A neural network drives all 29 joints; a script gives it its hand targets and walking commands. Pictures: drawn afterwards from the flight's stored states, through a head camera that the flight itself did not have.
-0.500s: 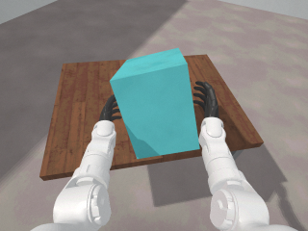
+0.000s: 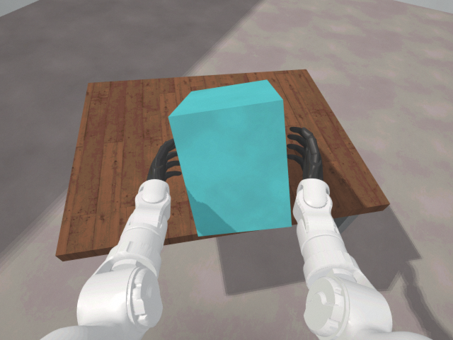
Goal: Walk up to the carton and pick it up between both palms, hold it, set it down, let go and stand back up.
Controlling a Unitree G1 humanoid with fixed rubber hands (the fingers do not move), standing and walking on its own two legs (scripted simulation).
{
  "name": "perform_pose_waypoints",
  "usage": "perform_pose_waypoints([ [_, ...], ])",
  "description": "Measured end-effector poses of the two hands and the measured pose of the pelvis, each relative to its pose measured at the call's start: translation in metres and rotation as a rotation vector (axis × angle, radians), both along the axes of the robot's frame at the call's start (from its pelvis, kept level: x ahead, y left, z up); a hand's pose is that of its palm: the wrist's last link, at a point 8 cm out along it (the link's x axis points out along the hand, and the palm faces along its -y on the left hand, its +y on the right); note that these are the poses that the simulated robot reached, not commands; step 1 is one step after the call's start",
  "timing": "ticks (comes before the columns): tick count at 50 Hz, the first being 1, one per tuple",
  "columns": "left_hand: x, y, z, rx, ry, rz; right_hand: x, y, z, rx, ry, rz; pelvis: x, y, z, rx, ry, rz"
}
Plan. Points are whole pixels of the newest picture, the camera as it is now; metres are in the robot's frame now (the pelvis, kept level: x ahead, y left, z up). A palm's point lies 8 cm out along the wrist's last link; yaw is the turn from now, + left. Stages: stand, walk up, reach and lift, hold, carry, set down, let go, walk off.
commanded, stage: set down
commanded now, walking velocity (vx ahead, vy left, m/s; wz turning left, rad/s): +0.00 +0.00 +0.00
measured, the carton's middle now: (235, 151) +0.50 -0.03 -0.02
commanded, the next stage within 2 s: none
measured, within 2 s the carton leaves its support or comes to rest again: neither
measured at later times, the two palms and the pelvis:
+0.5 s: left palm (165, 165) +0.42 +0.12 +0.04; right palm (314, 169) +0.39 -0.17 +0.06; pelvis +0.01 +0.00 +0.00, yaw +0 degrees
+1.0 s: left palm (170, 154) +0.44 +0.12 +0.04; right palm (315, 161) +0.41 -0.17 +0.06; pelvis +0.01 +0.00 +0.00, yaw +0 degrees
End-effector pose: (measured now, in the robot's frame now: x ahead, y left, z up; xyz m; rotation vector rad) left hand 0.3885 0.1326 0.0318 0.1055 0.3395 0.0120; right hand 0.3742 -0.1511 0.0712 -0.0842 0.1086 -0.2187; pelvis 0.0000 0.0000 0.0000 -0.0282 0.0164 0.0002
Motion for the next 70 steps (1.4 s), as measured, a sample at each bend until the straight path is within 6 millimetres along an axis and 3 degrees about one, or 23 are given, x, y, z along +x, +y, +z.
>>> perform_pose_waypoints([
  [14, 0.021, -0.008, 0.003, -0.045, -0.034, -0.033, 0.007, -0.011, -0.012, 0.009, 0.019, -0.044, 0.006, 0.000, 0.000, 0.000, 0.056, -0.002],
  [45, 0.054, -0.016, 0.006, -0.129, -0.060, -0.065, 0.035, -0.021, -0.012, 0.011, 0.020, -0.089, 0.014, 0.000, -0.001, 0.000, 0.140, -0.006],
  [70, 0.058, -0.024, 0.004, -0.167, -0.065, -0.072, 0.033, -0.029, -0.020, 0.001, 0.033, -0.114, 0.008, 0.000, -0.002, 0.001, 0.177, -0.008],
])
